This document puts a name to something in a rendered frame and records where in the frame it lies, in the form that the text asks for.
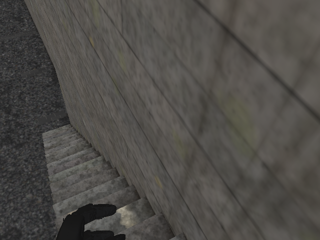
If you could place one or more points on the left robot hand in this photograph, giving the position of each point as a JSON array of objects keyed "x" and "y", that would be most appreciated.
[{"x": 73, "y": 225}]

